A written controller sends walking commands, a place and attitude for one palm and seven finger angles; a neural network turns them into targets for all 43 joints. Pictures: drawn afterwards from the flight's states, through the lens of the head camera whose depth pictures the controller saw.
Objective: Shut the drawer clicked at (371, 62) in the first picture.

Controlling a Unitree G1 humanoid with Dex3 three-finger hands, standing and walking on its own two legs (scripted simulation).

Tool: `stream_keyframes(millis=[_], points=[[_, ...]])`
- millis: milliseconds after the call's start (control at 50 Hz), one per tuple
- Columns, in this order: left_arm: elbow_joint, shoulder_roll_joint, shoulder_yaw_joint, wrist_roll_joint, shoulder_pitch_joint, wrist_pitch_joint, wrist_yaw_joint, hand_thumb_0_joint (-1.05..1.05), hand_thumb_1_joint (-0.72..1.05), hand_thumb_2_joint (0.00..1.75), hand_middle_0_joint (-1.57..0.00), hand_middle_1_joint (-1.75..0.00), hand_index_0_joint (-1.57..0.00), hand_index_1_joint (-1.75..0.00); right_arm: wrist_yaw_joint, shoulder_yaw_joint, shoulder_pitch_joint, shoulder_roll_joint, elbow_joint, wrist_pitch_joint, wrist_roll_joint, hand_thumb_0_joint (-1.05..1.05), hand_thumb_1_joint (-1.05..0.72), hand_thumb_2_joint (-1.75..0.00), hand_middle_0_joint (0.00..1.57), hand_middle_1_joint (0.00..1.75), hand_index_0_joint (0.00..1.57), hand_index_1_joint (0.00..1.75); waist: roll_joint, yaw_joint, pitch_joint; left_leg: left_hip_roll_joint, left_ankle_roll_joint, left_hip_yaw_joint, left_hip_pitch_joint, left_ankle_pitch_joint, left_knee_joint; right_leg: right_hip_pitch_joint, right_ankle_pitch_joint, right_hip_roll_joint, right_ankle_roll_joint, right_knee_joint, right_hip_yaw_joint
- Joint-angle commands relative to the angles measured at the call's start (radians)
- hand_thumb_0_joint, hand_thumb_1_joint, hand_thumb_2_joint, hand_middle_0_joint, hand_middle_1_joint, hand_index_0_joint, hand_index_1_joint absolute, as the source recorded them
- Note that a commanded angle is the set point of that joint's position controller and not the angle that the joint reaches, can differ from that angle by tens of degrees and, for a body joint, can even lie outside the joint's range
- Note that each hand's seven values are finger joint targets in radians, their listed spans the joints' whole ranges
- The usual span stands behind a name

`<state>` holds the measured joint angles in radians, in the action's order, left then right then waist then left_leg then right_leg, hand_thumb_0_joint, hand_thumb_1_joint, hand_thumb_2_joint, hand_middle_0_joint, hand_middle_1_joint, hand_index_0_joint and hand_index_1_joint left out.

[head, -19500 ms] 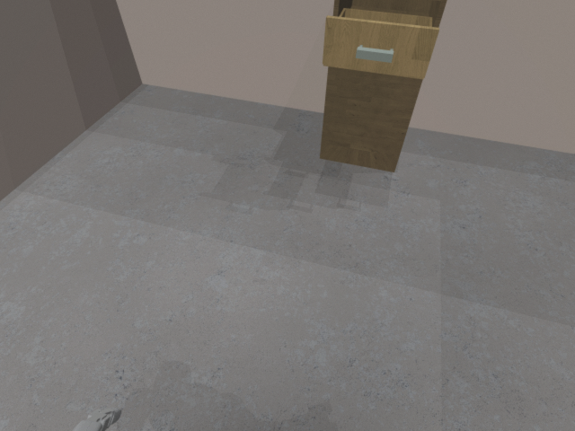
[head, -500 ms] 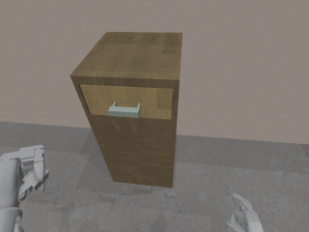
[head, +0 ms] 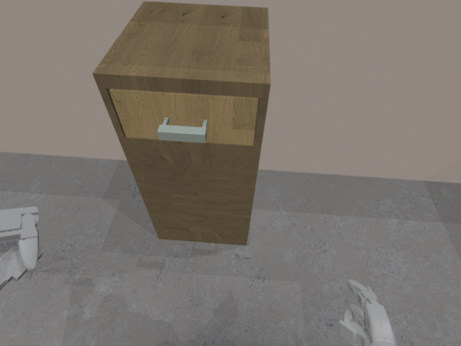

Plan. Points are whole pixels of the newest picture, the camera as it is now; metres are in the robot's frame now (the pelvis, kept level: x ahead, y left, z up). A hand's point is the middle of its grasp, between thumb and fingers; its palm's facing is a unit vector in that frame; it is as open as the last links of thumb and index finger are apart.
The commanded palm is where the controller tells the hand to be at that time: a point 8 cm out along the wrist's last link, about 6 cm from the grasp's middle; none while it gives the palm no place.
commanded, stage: step back with the hand held close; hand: left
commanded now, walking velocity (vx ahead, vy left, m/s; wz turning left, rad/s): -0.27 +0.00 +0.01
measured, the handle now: (184, 127) +0.62 +0.17 -0.02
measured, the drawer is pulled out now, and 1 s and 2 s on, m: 0.00 0.00 0.00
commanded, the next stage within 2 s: stop stepping back and stand still in 0.68 s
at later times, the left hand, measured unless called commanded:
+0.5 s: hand out of the picture +0.12 +0.26 +0.18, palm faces +0.40 -0.76 -0.52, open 3.2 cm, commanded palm +0.05 +0.29 +0.18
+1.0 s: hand out of the picture +0.02 +0.29 +0.15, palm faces +0.46 -0.81 -0.36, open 3.2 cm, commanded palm -0.05 +0.30 +0.18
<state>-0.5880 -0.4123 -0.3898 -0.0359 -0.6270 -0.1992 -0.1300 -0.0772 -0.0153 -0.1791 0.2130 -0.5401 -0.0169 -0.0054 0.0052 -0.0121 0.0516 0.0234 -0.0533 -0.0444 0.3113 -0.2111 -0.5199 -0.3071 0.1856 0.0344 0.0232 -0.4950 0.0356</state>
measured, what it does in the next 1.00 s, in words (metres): walks backwards: right foot, then left foot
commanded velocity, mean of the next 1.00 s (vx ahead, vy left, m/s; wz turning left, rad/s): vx -0.25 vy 0.01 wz -0.02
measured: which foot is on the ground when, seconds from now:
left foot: down 0.00-0.76, up 0.78-0.90, down 0.92-1.00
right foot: down 0.00-0.34, up 0.36-0.52, down 0.54-1.00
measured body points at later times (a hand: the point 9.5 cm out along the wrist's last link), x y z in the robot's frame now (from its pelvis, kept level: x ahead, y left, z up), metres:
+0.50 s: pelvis -0.06 +0.00 -0.01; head -0.04 +0.03 +0.44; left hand +0.10 +0.29 +0.20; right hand +0.10 -0.24 -0.08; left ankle +0.04 +0.09 -0.73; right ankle -0.14 -0.13 -0.71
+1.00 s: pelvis -0.17 +0.02 +0.00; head -0.18 +0.05 +0.45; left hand -0.02 +0.33 +0.17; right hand +0.01 -0.23 -0.06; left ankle -0.10 +0.09 -0.74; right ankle -0.18 -0.13 -0.73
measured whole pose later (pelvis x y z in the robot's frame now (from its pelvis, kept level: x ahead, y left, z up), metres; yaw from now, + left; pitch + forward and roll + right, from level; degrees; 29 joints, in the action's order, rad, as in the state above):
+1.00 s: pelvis -0.17 +0.02 +0.00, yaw +2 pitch +0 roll -2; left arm -0.47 -0.36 -0.38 -0.04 -0.55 -0.23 -0.15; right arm -0.10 -0.01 -0.21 0.23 -0.62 -0.08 -0.01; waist -0.03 -0.01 -0.03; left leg 0.04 -0.06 0.00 0.37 -0.18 -0.54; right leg -0.22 0.29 -0.02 0.03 -0.51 -0.06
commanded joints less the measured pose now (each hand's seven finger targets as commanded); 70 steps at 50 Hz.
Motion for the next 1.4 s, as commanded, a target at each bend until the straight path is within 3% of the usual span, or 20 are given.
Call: stream_keyframes(millis=[0,100,200,260,340,400,480,540,600,700,740,780,880,940,1000,1040,1120,1220,1260,1380], points=[[-0.168,-0.113,-0.104,0.008,0.003,-0.066,-0.021,0.00,0.90,0.90,-1.40,-1.60,-1.40,-1.60,-0.010,-0.050,0.079,0.144,0.159,-0.070,-0.001,0.00,-0.90,-0.90,0.20,0.30,0.20,0.30,0.089,0.013,-0.110,-0.152,-0.043,0.178,0.337,-0.226,0.239,0.332,-0.117,-0.018,-0.011,-0.094,-0.066],[-0.184,-0.117,-0.103,0.019,0.038,-0.084,-0.025,0.00,0.90,0.90,-1.40,-1.60,-1.40,-1.60,-0.009,-0.051,0.070,0.143,0.162,-0.086,0.003,0.00,-0.90,-0.90,0.20,0.30,0.20,0.30,-0.006,0.020,-0.084,-0.116,-0.041,0.167,0.355,-0.376,0.159,0.233,0.101,0.015,-0.022,0.013,-0.130],[-0.224,-0.126,-0.083,0.005,0.054,-0.099,-0.042,0.00,0.90,0.90,-1.40,-1.60,-1.40,-1.60,-0.005,-0.046,0.042,0.128,0.133,-0.092,0.012,0.00,-0.90,-0.90,0.20,0.30,0.20,0.30,-0.070,0.038,-0.102,-0.039,0.015,0.098,0.054,-0.229,-0.068,-0.109,0.336,0.118,-0.080,0.212,-0.189],[-0.237,-0.137,-0.090,0.006,0.049,-0.110,-0.055,0.00,0.90,0.90,-1.40,-1.60,-1.40,-1.60,-0.011,-0.042,0.050,0.136,0.127,-0.095,0.015,0.00,-0.90,-0.90,0.20,0.30,0.20,0.30,0.036,0.041,-0.098,-0.073,0.003,0.150,0.077,-0.265,0.041,-0.102,0.318,0.058,-0.049,0.152,-0.113],[-0.259,-0.147,-0.138,0.041,0.044,-0.128,-0.047,0.00,0.90,0.90,-1.40,-1.60,-1.40,-1.60,-0.018,-0.051,0.078,0.151,0.144,-0.114,0.015,0.00,-0.90,-0.90,0.20,0.30,0.20,0.30,0.267,0.013,-0.126,-0.280,-0.090,0.393,0.515,-0.535,0.399,0.334,0.064,-0.116,0.002,-0.329,-0.046],[-0.240,-0.155,-0.157,0.036,-0.012,-0.138,-0.036,0.00,0.90,0.90,-1.40,-1.60,-1.40,-1.60,-0.012,-0.062,0.074,0.139,0.149,-0.135,0.015,0.00,-0.90,-0.90,0.20,0.30,0.20,0.30,0.165,0.007,-0.160,-0.272,-0.099,0.361,0.401,-0.368,0.312,0.283,0.101,-0.123,-0.004,-0.282,-0.080],[-0.219,-0.128,-0.138,0.013,-0.061,-0.157,-0.012,0.00,0.90,0.90,-1.40,-1.60,-1.40,-1.60,0.001,-0.060,0.051,0.149,0.101,-0.154,0.030,0.00,-0.90,-0.90,0.20,0.30,0.20,0.30,0.182,0.023,-0.125,-0.228,-0.080,0.314,0.255,-0.214,0.265,0.209,0.076,-0.121,-0.015,-0.053,-0.074],[-0.262,-0.154,-0.128,-0.010,-0.014,-0.187,0.000,0.00,0.90,0.90,-1.40,-1.60,-1.40,-1.60,0.013,-0.057,0.012,0.129,0.035,-0.152,0.029,0.00,-0.90,-0.90,0.20,0.30,0.20,0.30,0.084,0.015,-0.302,-0.177,-0.032,0.200,-0.218,0.472,0.077,0.023,-0.150,-0.086,-0.004,0.083,-0.092],[-0.317,-0.184,-0.140,-0.015,-0.014,-0.189,0.005,0.00,0.90,0.90,-1.40,-1.60,-1.40,-1.60,0.021,-0.057,0.025,0.117,0.061,-0.135,0.021,0.00,-0.90,-0.90,0.20,0.30,0.20,0.30,0.060,0.021,-0.477,-0.147,-0.017,0.080,-0.481,0.794,-0.014,-0.019,-0.358,-0.076,0.062,0.033,-0.069],[-0.257,-0.234,-0.222,-0.046,-0.129,-0.159,0.009,0.00,0.90,0.90,-1.40,-1.60,-1.40,-1.60,0.017,-0.046,0.115,0.102,0.143,-0.099,-0.008,0.00,-0.90,-0.90,0.20,0.30,0.20,0.30,-0.051,0.013,-0.300,-0.090,0.026,0.050,-0.219,0.161,-0.038,-0.066,-0.191,0.031,0.023,0.152,-0.123],[-0.202,-0.234,-0.212,-0.052,-0.088,-0.150,-0.001,0.00,0.90,0.90,-1.40,-1.60,-1.40,-1.60,0.011,-0.053,0.131,0.099,0.126,-0.084,-0.012,0.00,-0.90,-0.90,0.20,0.30,0.20,0.30,-0.138,0.017,-0.157,-0.001,0.065,0.042,-0.126,-0.051,-0.265,-0.253,0.026,0.183,-0.064,0.292,-0.272],[-0.145,-0.210,-0.186,-0.045,-0.034,-0.126,-0.011,0.00,0.90,0.90,-1.40,-1.60,-1.40,-1.60,0.008,-0.061,0.132,0.100,0.092,-0.075,0.001,0.00,-0.90,-0.90,0.20,0.30,0.20,0.30,-0.114,0.018,-0.050,-0.015,0.074,0.118,-0.030,-0.133,-0.485,-0.342,0.105,0.260,-0.168,0.308,-0.333],[-0.061,-0.095,-0.021,-0.020,0.124,-0.079,-0.009,0.00,0.90,0.90,-1.40,-1.60,-1.40,-1.60,-0.024,-0.017,0.123,0.135,0.096,-0.096,-0.003,0.00,-0.90,-0.90,0.20,0.30,0.20,0.30,0.081,0.035,0.084,-0.106,0.026,0.146,-0.052,-0.013,0.162,-0.174,0.155,0.018,-0.047,0.105,-0.106],[-0.110,-0.147,-0.056,0.004,0.104,-0.095,-0.026,0.00,0.90,0.90,-1.40,-1.60,-1.40,-1.60,-0.029,-0.019,0.055,0.133,0.094,-0.136,-0.002,0.00,-0.90,-0.90,0.20,0.30,0.20,0.30,0.032,0.015,-0.093,-0.165,-0.027,0.240,-0.071,0.129,0.178,0.025,-0.070,-0.034,-0.018,0.036,-0.095],[-0.313,-0.142,-0.056,0.019,0.147,-0.111,-0.020,0.00,0.90,0.90,-1.40,-1.60,-1.40,-1.60,-0.017,-0.019,0.077,0.135,0.110,-0.167,0.019,0.00,-0.90,-0.90,0.20,0.30,0.20,0.30,0.218,0.012,-0.179,-0.243,-0.031,0.404,0.006,-0.373,0.421,0.121,0.178,-0.083,-0.005,-0.180,-0.089],[-0.360,-0.147,-0.078,0.038,0.095,-0.103,-0.030,0.00,0.90,0.90,-1.40,-1.60,-1.40,-1.60,-0.001,-0.016,0.068,0.124,0.122,-0.186,0.021,0.00,-0.90,-0.90,0.20,0.30,0.20,0.30,0.247,0.006,-0.189,-0.253,-0.062,0.395,0.096,-0.500,0.450,0.183,0.194,-0.077,-0.008,-0.232,-0.087],[-0.303,-0.153,-0.111,0.016,-0.092,-0.080,-0.033,0.00,0.90,0.90,-1.40,-1.60,-1.40,-1.60,0.012,-0.009,0.052,0.107,0.124,-0.186,0.019,0.00,-0.90,-0.90,0.20,0.30,0.20,0.30,0.196,0.009,-0.190,-0.147,0.013,0.235,0.035,-0.316,0.341,0.225,0.188,-0.092,-0.036,0.080,-0.011],[-0.142,-0.151,-0.138,-0.046,-0.033,-0.078,-0.027,0.00,0.90,0.90,-1.40,-1.60,-1.40,-1.60,0.000,-0.012,0.047,0.104,0.071,-0.138,0.028,0.00,-0.90,-0.90,0.20,0.30,0.20,0.30,0.039,0.035,-0.168,-0.083,0.059,0.105,-0.222,0.042,0.080,-0.032,0.124,0.039,-0.093,0.272,-0.111],[-0.097,-0.100,-0.079,-0.046,-0.013,-0.064,-0.022,0.00,0.90,0.90,-1.40,-1.60,-1.40,-1.60,-0.011,-0.029,0.051,0.115,0.060,-0.137,0.007,0.00,-0.90,-0.90,0.20,0.30,0.20,0.30,-0.050,0.035,-0.167,-0.087,0.062,0.119,-0.301,-0.036,0.058,-0.119,0.291,0.010,-0.084,0.272,-0.085],[-0.189,-0.122,-0.037,-0.013,0.123,-0.046,-0.021,0.00,0.90,0.90,-1.40,-1.60,-1.40,-1.60,-0.030,-0.011,0.125,0.127,0.074,-0.138,0.015,0.00,-0.90,-0.90,0.20,0.30,0.20,0.30,0.072,0.032,-0.027,-0.117,0.062,0.202,-0.183,-0.256,0.245,-0.134,0.377,-0.046,-0.055,0.200,-0.051]])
